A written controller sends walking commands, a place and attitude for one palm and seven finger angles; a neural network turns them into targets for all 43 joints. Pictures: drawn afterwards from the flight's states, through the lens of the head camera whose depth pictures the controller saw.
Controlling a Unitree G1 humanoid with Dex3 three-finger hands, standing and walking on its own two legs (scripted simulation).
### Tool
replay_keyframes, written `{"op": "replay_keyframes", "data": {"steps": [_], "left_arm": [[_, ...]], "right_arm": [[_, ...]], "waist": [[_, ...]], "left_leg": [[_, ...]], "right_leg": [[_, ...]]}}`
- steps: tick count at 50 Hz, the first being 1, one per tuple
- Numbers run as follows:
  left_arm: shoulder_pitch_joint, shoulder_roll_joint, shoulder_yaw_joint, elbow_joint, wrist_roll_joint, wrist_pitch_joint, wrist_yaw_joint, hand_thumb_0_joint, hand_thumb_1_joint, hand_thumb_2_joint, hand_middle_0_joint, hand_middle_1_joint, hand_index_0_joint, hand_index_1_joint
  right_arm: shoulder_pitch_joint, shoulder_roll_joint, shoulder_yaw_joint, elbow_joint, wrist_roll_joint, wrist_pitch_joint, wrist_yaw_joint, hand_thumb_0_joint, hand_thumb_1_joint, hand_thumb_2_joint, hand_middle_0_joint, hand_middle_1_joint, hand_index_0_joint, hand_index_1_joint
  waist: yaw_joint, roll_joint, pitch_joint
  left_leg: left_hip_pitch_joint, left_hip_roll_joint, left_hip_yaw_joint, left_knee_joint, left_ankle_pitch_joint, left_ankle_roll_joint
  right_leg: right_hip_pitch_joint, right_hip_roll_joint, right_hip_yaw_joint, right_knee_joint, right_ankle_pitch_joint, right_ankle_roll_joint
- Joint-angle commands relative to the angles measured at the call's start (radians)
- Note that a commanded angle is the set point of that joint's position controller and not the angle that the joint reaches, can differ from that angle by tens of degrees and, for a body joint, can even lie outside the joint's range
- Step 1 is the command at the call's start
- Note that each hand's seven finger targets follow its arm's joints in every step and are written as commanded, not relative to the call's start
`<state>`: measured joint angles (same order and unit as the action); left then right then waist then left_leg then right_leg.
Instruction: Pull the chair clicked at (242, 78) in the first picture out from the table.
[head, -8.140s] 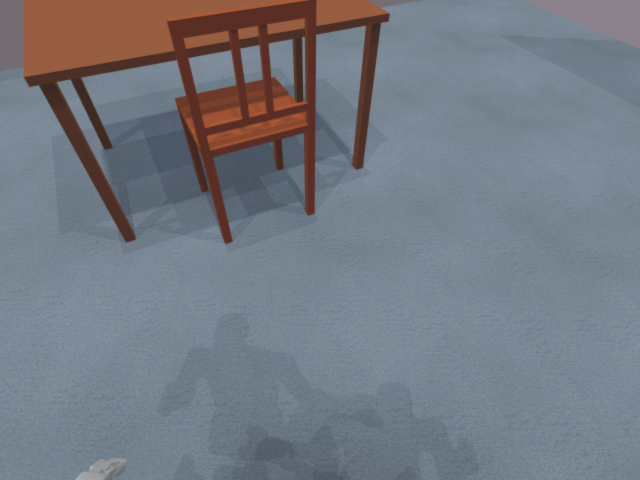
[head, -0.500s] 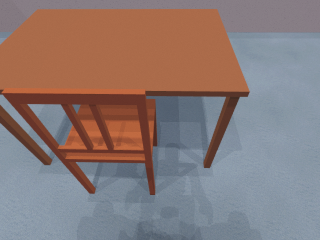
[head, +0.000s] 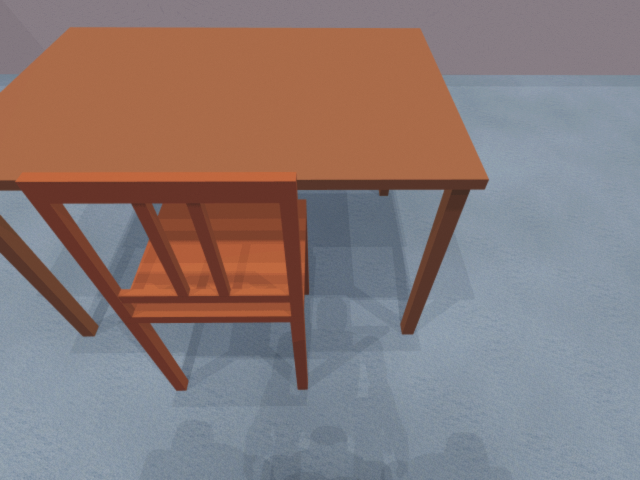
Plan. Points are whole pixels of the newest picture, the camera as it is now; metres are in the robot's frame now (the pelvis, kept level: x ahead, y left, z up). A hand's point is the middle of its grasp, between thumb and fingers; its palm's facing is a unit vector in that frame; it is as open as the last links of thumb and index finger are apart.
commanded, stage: look again from close up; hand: left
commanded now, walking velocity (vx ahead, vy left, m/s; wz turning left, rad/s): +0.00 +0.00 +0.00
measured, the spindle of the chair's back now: (165, 252) +0.50 +0.33 -0.09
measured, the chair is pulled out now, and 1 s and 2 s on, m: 0.00 0.00 0.00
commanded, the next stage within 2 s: none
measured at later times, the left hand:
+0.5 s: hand out of the picture -0.01 +0.17 -0.18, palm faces +0.05 -0.98 -0.19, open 7.4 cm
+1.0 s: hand out of the picture -0.03 +0.15 -0.18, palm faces +0.06 -0.99 -0.15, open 7.4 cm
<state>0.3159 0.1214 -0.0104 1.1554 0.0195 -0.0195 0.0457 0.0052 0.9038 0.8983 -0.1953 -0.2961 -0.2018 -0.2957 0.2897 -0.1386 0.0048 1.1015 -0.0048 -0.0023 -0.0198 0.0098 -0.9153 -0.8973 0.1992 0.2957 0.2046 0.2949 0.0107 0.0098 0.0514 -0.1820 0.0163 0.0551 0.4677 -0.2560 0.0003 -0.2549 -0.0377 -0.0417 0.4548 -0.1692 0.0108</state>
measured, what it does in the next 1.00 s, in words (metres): stands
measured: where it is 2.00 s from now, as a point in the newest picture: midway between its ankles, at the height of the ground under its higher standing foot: outside the picture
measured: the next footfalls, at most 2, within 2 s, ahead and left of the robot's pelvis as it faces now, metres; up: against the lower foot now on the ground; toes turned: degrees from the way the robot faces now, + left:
none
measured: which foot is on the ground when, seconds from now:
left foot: down 0.00-1.00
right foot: down 0.00-1.00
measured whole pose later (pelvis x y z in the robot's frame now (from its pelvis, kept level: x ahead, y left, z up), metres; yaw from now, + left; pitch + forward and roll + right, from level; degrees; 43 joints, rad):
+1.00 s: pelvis -0.02 +0.00 +0.00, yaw +1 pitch -2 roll +0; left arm 0.34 0.11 0.01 1.10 0.02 -0.01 0.03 0.00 0.90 0.90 -0.19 -0.30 -0.20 -0.30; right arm 0.33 -0.11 0.01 1.12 -0.01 -0.01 -0.02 0.01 -0.91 -0.90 0.20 0.30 0.20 0.29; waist 0.00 -0.02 0.02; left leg -0.20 0.01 0.04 0.47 -0.24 0.00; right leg -0.27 -0.04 -0.05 0.45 -0.15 0.01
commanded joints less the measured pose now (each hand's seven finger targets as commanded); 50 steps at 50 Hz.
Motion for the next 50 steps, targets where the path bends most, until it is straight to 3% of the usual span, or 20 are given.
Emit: {"op": "replay_keyframes", "data": {"steps": [1, 4, 7, 8, 12, 16, 25, 50], "left_arm": [[0.051, 0.136, 0.016, -0.065, -0.005, -0.020, 0.007, 0.000, 0.900, 0.900, -0.200, -0.300, -0.200, -0.300], [0.033, 0.122, 0.015, -0.089, -0.001, -0.005, 0.000, 0.000, 0.900, 0.900, -0.200, -0.300, -0.200, -0.300], [0.051, 0.121, 0.023, -0.107, 0.001, 0.001, -0.002, 0.000, 0.900, 0.900, -0.200, -0.300, -0.200, -0.300], [0.058, 0.125, 0.025, -0.114, 0.003, 0.003, -0.003, 0.000, 0.900, 0.900, -0.200, -0.300, -0.200, -0.300], [0.062, 0.125, 0.030, -0.128, 0.000, 0.002, -0.005, 0.000, 0.900, 0.900, -0.200, -0.300, -0.200, -0.300], [0.056, 0.126, 0.033, -0.139, -0.003, 0.001, -0.007, 0.000, 0.900, 0.900, -0.200, -0.300, -0.200, -0.300], [0.056, 0.123, 0.033, -0.132, -0.007, -0.006, -0.009, 0.000, 0.900, 0.900, -0.200, -0.300, -0.200, -0.300], [0.101, 0.076, 0.032, -0.091, -0.002, -0.006, -0.006, 0.000, 0.900, 0.900, -0.200, -0.300, -0.200, -0.300]], "right_arm": [[0.075, -0.083, -0.020, -0.080, -0.002, -0.035, -0.007, 0.000, -0.900, -0.900, 0.200, 0.300, 0.200, 0.300], [0.069, -0.091, -0.020, -0.093, -0.007, -0.021, -0.004, 0.000, -0.900, -0.900, 0.200, 0.300, 0.200, 0.300], [0.079, -0.099, -0.025, -0.099, -0.011, -0.016, 0.000, 0.000, -0.900, -0.900, 0.200, 0.300, 0.200, 0.300], [0.080, -0.099, -0.025, -0.098, -0.011, -0.016, 0.000, 0.000, -0.900, -0.900, 0.200, 0.300, 0.200, 0.300], [0.093, -0.097, -0.024, -0.097, -0.013, -0.016, 0.000, 0.000, -0.900, -0.900, 0.200, 0.300, 0.200, 0.300], [0.103, -0.096, -0.021, -0.086, -0.015, -0.019, -0.001, 0.000, -0.900, -0.900, 0.200, 0.300, 0.200, 0.300], [0.119, -0.086, -0.016, -0.052, -0.011, -0.025, -0.002, 0.000, -0.900, -0.900, 0.200, 0.300, 0.200, 0.300], [0.115, -0.057, -0.020, -0.005, -0.007, -0.022, -0.007, 0.000, -0.900, -0.900, 0.200, 0.300, 0.200, 0.300]], "waist": [[-0.027, -0.003, -0.131], [-0.028, -0.032, 0.049], [-0.023, -0.020, 0.084], [-0.020, -0.006, 0.084], [-0.018, -0.042, 0.073], [-0.018, -0.013, 0.066], [-0.017, -0.018, 0.024], [-0.014, -0.009, 0.042]], "left_leg": [[-0.026, 0.074, -0.081, -0.023, 0.104, 0.008], [-0.128, 0.068, -0.103, -0.075, -0.043, 0.016], [-0.182, 0.059, -0.119, -0.117, -0.158, 0.023], [-0.193, 0.062, -0.121, -0.123, -0.174, 0.025], [-0.195, 0.048, -0.113, -0.112, -0.167, 0.026], [-0.188, 0.052, -0.114, -0.123, -0.155, 0.023], [-0.146, 0.055, -0.101, -0.116, -0.065, 0.017], [-0.131, 0.066, -0.103, -0.138, -0.080, 0.020]], "right_leg": [[0.077, -0.101, 0.098, 0.001, 0.081, -0.051], [-0.035, -0.073, 0.100, -0.059, -0.170, -0.043], [-0.051, -0.062, 0.103, -0.061, -0.232, -0.042], [-0.040, -0.059, 0.095, -0.061, -0.229, -0.042], [-0.036, -0.067, 0.107, -0.082, -0.248, -0.041], [-0.028, -0.069, 0.108, -0.089, -0.229, -0.043], [0.012, -0.078, 0.106, -0.097, -0.151, -0.042], [0.012, -0.067, 0.093, -0.105, -0.099, -0.033]]}}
